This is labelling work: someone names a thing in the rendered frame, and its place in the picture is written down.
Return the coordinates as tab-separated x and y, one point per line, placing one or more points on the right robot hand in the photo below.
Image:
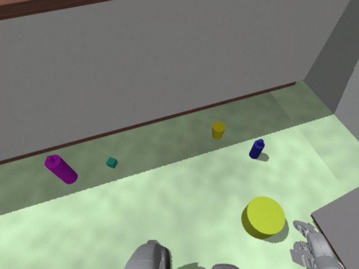
304	253

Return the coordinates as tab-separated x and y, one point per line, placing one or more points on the right robot arm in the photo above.
327	262

